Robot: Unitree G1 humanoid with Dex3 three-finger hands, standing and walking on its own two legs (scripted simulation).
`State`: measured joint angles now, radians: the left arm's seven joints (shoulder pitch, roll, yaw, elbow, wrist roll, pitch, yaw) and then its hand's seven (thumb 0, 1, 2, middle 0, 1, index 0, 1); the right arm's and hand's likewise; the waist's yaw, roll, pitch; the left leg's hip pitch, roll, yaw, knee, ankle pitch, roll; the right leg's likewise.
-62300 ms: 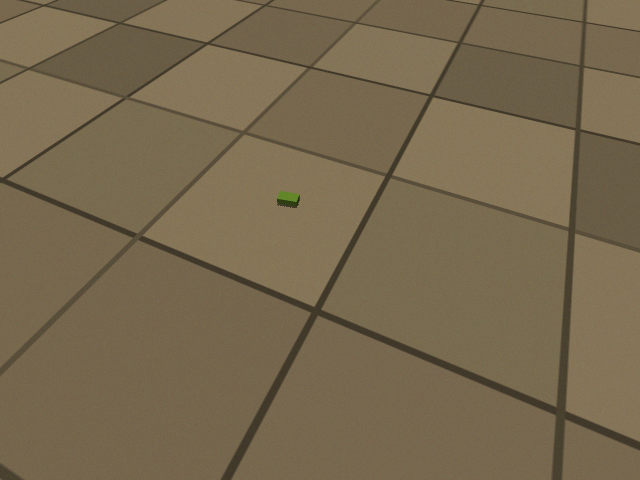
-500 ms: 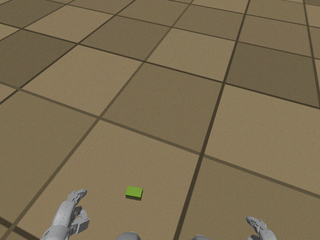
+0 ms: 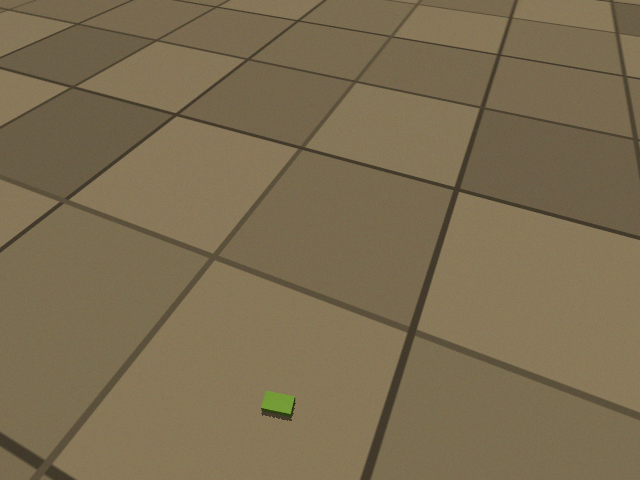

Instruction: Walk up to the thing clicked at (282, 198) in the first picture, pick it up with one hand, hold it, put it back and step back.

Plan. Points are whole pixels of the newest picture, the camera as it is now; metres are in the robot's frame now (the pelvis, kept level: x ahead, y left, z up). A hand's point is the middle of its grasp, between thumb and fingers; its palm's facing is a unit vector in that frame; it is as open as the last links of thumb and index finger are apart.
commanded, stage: stand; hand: left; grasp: from above
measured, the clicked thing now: (278, 403) +0.46 +0.17 -0.75
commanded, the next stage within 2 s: step back in 1.88 s
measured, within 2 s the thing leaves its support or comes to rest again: neither
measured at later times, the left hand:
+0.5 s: hand out of the picture +0.04 +0.23 -0.15, palm faces +0.03 -0.94 -0.35, open 7.4 cm
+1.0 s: hand out of the picture +0.07 +0.23 -0.15, palm faces +0.03 -0.94 -0.34, open 7.4 cm
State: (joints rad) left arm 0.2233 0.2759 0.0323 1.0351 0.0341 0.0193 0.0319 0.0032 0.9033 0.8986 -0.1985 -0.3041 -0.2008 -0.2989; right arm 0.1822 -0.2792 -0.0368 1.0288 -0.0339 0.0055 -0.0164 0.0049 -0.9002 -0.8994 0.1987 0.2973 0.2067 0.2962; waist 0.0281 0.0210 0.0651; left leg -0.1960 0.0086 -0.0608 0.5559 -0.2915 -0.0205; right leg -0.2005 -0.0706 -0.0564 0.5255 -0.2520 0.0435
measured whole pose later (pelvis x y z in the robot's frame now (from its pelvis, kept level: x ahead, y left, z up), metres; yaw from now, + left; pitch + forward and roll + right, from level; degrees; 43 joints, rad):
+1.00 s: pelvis +0.01 -0.01 +0.01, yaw +0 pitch -4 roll +0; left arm 0.10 0.31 0.03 1.15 0.02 0.01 0.01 0.00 0.90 0.90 -0.20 -0.30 -0.20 -0.30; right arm 0.13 -0.32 -0.01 1.13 -0.02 0.00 -0.01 0.00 -0.90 -0.90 0.20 0.30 0.21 0.30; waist 0.02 0.02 0.07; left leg -0.11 0.03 -0.07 0.37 -0.20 -0.04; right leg -0.12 -0.05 -0.07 0.37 -0.18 0.03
